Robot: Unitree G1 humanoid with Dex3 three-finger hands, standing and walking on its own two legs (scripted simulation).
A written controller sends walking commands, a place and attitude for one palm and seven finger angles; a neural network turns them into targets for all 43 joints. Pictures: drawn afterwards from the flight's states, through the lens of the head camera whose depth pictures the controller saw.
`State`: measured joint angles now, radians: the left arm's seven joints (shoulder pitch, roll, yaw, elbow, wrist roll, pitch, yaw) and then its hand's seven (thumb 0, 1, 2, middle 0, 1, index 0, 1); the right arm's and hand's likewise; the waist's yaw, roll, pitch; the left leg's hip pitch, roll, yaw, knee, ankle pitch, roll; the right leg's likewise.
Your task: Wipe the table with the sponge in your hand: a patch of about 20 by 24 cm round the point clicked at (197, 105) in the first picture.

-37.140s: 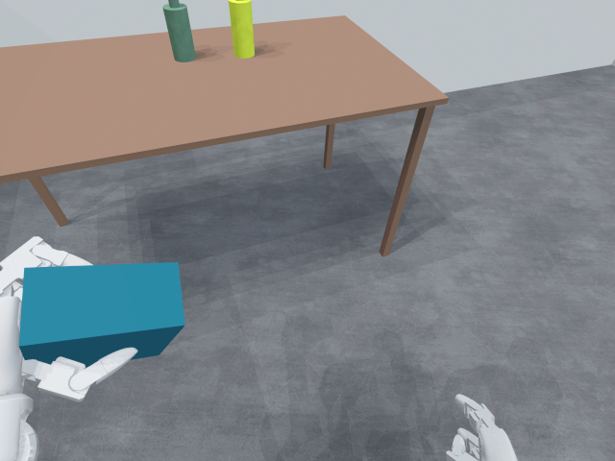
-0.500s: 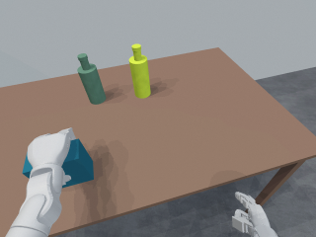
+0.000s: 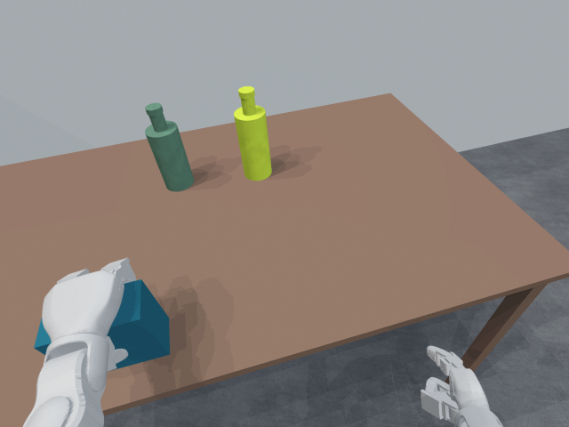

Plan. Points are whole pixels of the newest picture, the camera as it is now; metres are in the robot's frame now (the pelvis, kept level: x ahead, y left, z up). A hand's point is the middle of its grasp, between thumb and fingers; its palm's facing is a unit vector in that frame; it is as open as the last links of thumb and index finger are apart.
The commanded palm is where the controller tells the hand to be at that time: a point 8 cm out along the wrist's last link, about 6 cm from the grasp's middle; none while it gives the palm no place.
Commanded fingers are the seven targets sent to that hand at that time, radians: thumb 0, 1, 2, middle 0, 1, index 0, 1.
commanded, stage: lift the sponge slowly off the table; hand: left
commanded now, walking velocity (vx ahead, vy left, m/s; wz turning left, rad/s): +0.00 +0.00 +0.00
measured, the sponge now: (117, 336) +0.23 +0.29 +0.01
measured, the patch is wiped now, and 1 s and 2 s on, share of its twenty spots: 1.00 1.00 1.00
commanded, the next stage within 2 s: none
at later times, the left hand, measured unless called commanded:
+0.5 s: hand (106, 323) +0.22 +0.28 +0.07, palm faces +0.00 -0.10 -1.00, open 10.2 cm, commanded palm +0.20 +0.27 +0.13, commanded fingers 0.00 0.10 1.30 -1.20 -1.60 -1.20 -1.60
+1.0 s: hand (104, 310) +0.22 +0.26 +0.10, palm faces +0.05 -0.08 -1.00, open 10.1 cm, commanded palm +0.20 +0.26 +0.16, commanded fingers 0.00 0.10 1.30 -1.20 -1.60 -1.20 -1.60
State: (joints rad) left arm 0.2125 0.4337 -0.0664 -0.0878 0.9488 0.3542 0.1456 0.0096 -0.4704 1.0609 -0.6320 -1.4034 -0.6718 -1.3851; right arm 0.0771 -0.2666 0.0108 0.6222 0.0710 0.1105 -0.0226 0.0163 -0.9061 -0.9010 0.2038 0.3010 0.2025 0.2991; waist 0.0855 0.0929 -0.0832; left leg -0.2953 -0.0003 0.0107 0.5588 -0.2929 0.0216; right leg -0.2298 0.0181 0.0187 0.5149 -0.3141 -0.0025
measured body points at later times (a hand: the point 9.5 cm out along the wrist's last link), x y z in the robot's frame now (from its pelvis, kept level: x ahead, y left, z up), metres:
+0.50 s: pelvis -0.01 +0.00 +0.00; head -0.02 -0.04 +0.45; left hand +0.21 +0.28 +0.12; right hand +0.23 -0.21 -0.08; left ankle +0.00 +0.11 -0.73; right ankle -0.03 -0.12 -0.73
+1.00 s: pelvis -0.02 -0.02 +0.01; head -0.04 -0.06 +0.45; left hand +0.21 +0.26 +0.15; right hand +0.23 -0.22 -0.08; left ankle +0.00 +0.11 -0.73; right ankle -0.03 -0.12 -0.73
